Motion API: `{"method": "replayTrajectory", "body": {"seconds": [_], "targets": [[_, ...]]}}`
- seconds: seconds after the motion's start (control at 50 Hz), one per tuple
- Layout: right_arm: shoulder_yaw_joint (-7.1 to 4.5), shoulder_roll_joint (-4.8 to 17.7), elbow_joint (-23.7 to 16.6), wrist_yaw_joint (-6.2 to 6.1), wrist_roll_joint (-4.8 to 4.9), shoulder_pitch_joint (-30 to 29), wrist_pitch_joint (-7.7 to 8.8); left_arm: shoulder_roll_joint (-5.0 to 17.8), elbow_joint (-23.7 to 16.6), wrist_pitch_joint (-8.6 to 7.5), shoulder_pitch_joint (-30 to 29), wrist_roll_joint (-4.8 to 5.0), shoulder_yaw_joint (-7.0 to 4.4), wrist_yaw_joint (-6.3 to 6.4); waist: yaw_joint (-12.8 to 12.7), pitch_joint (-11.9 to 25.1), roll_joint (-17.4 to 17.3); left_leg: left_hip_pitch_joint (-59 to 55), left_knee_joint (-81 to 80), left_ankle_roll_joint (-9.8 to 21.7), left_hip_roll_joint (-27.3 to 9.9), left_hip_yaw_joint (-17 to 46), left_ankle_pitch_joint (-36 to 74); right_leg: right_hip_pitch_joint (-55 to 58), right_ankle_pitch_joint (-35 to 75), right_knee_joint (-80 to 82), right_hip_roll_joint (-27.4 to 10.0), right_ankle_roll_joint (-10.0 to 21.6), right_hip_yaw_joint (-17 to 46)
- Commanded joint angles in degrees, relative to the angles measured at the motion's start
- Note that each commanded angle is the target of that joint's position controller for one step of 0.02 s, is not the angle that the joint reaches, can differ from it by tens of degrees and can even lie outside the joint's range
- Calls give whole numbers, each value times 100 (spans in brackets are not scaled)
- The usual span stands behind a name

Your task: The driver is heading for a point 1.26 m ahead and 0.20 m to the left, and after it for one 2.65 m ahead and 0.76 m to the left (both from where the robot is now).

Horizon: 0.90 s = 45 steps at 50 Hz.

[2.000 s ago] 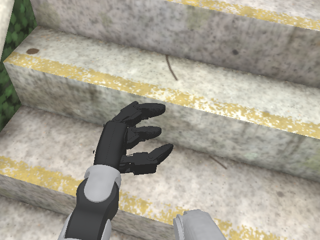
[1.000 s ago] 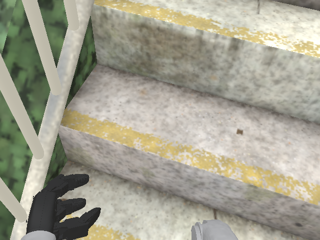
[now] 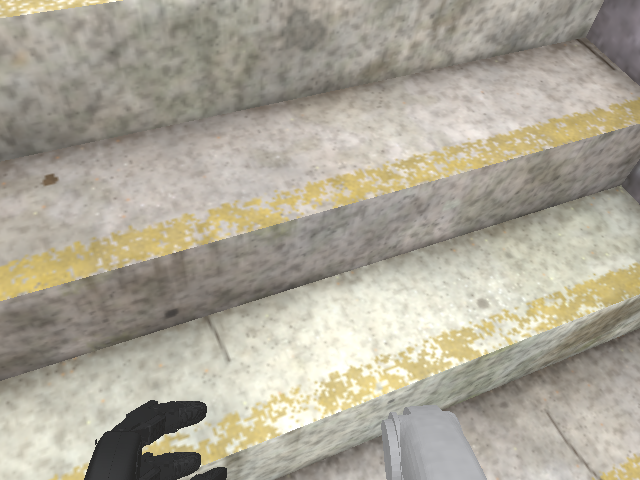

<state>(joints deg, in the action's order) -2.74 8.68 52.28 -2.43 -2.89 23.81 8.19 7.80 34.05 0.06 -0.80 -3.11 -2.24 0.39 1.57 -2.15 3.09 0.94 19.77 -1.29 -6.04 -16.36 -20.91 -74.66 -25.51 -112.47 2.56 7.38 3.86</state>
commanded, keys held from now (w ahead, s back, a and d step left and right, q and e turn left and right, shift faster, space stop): w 1.00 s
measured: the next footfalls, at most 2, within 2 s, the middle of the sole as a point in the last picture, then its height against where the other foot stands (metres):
right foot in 0.12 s outside the picture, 0.19 m higher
left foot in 0.66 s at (259, 364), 0.21 m higher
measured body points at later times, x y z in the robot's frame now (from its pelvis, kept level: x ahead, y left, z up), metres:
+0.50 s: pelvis +0.27 -0.04 +0.18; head +0.27 -0.04 +0.63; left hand +0.23 +0.18 +0.03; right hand +0.55 -0.15 +0.17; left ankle +0.34 +0.10 -0.14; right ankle +0.27 -0.11 -0.55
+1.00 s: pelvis +0.45 -0.02 +0.38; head +0.45 -0.02 +0.83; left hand +0.64 +0.16 +0.30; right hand +0.43 -0.25 +0.23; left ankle +0.46 +0.07 -0.34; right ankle +0.55 -0.17 -0.10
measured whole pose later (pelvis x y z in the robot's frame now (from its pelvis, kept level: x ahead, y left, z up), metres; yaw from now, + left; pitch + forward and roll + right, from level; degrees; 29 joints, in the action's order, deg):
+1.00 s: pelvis +0.45 -0.02 +0.38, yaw +1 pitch +2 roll +0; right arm -2.7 8.2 62.1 -2.2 -0.6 23.8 5.9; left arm 2.6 36.7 -2.9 7.7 -0.8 0.7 0.1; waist -1.3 3.3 0.8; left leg 20.8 37.9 4.1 0.1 -5.9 -19.4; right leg -67.5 0.4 -106.0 -0.2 5.5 5.0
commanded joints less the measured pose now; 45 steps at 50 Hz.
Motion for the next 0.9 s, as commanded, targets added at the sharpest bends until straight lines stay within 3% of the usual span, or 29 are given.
{"method": "replayTrajectory", "body": {"seconds": [0.02,0.06,0.08,0.1,0.12,0.14,0.16,0.18,0.2,0.22,0.24,0.26,0.3,0.38,0.42,0.44,0.48,0.5,0.58,0.62,0.66,0.68,0.7,0.72,0.74,0.78,0.84,0.88,0.9], "targets": [[-67,464,413,-115,21,1200,-149,-422,-1363,-87,-2093,5,361,-116,309,-398,-1245,-1654,-1712,1000,-1166,1060,2738,-1905,-816,801,-468,39,-704],[-51,553,183,-37,291,504,-250,-432,-1300,58,-1789,64,482,-440,245,41,-1093,-254,-2786,1272,-724,292,3927,1547,-382,3366,-598,254,-1678],[-42,701,133,-7,474,444,-177,-229,-829,176,-1207,252,361,-416,1,648,-735,192,-2191,1407,-618,302,6411,3394,78,4040,-97,171,-2285],[-156,1314,67,67,525,536,-57,-59,-454,212,102,228,214,-309,-493,1488,-1167,79,-1004,1431,-1054,490,10097,4811,252,3731,370,211,-2262],[-287,1785,-70,219,674,92,66,291,0,144,1827,259,40,-149,-1148,2335,-1940,-366,404,1220,-1116,557,11265,5797,595,4374,456,397,-1777],[-280,1710,-325,446,822,-145,212,778,216,122,2404,256,-137,-74,-1430,2804,-2084,76,1696,1014,-767,766,10631,6742,596,5303,498,501,-954],[-261,1632,-537,555,731,-3,338,1250,335,180,2446,162,-320,50,-1392,2989,-1349,1854,3714,729,-157,1093,8503,7718,-645,6146,-353,982,922],[-283,1229,-726,705,579,-639,338,1991,166,240,1970,211,-668,102,-1519,3153,315,2702,7188,379,1251,1336,2200,7328,-1580,8479,-1590,1246,3775],[-203,573,-1101,614,467,-978,273,1783,162,201,1377,128,-652,69,-1160,3047,74,3491,9304,345,1259,2937,1726,6928,-1608,8858,-1705,1021,3886],[-77,105,-1661,471,351,-1649,119,1588,407,97,1199,48,-602,91,-788,2433,-320,4176,10034,376,1007,2757,1861,6390,-1751,8613,-1693,867,3563],[-25,79,-1831,327,230,-1508,79,1047,796,-43,1366,158,-461,0,-593,1550,-473,4733,10214,514,918,2455,1945,5854,-1611,8645,-1677,762,3386],[117,-284,-2035,259,97,-1363,49,500,1098,-238,1423,117,-288,-53,-231,778,-283,5216,10555,693,905,2573,1756,5223,-1005,8507,-1536,748,2858],[328,-676,-2034,148,-41,-938,-187,6,1436,-428,1391,-58,-85,-64,341,336,-232,5530,10513,820,834,2726,1663,4582,-56,8692,-1336,555,1714],[437,-789,-2154,-201,260,-1683,-444,144,1977,-702,2085,-10,-13,-104,122,-54,51,7228,12333,706,1088,2329,904,4741,887,9510,-1632,657,1095],[519,-920,-2341,-293,285,-2086,-514,275,2226,-755,2416,109,6,-146,81,-176,185,8432,13261,922,1026,2393,439,5410,235,9675,-1601,514,1029],[556,-932,-2452,-271,275,-2517,-512,378,2313,-785,2476,149,5,-174,17,-414,-176,8722,12947,960,950,2268,423,5405,-63,9761,-1510,326,816],[636,-1036,-2746,-206,212,-3289,-518,410,2424,-782,2518,84,10,-133,39,-443,-677,8207,11551,929,782,1797,807,5008,269,10112,-1232,32,176],[638,-892,-2769,-146,268,-3405,-630,400,2453,-801,2566,163,38,-57,-7,-399,-773,7759,10820,806,587,1270,821,4893,787,10435,-1178,106,100],[738,-1160,-2516,13,208,-3234,-757,751,2441,-691,2981,233,-133,341,-127,626,67,6453,8556,1103,43,969,335,6892,3516,10947,-1432,447,-362],[646,-960,-1946,75,378,-2526,-703,758,2023,-663,2491,428,-107,346,86,1242,224,4102,6814,1144,622,218,-534,6674,9279,10162,-1377,572,-1133],[379,-289,-1727,28,448,-1717,-703,1286,1904,-869,2794,499,-244,167,371,2078,968,2728,5006,968,1278,269,-1340,7519,11872,8460,-1677,692,-785],[232,59,-1511,14,325,-1483,-637,1094,1719,-962,3079,531,-244,32,179,2551,920,1513,4470,1216,979,1425,-1377,6781,11248,7230,-1440,417,-515],[-13,729,-1281,-74,146,-567,-664,948,1480,-1022,3114,645,-219,-83,445,3082,-265,598,3082,1759,-222,4176,-3113,5445,9063,5270,-931,178,-501],[-204,997,-848,-152,149,-267,-873,980,1291,-1032,2091,342,-377,-262,663,2960,-1880,778,560,2081,-424,6503,-3838,4169,3139,2943,195,66,-143],[-282,969,-879,-105,124,-968,-841,278,789,-948,1722,13,-289,-281,335,2390,-1231,1377,-63,1759,-677,6959,-4076,3006,2539,612,407,-34,1002],[-198,443,-195,-63,174,-1350,-705,-354,326,-725,1298,-140,-8,-181,-188,431,-307,3016,810,1361,-693,5223,-3226,1749,2829,-146,161,135,648],[88,-541,543,65,69,-1135,-506,-690,421,-460,1803,127,222,-58,-733,-67,-335,3261,753,1010,-389,3655,-1510,1098,2456,-871,209,48,758],[126,-422,631,100,171,-1015,-354,-608,402,-394,1741,230,251,-5,-737,-212,-411,3054,539,1041,-365,3075,-630,674,2249,-752,163,-87,791],[46,-81,602,114,149,-966,-224,-505,164,-401,1526,171,252,16,-792,-171,-226,2956,333,1019,-399,2853,-597,616,2343,-220,-22,-111,746]]}}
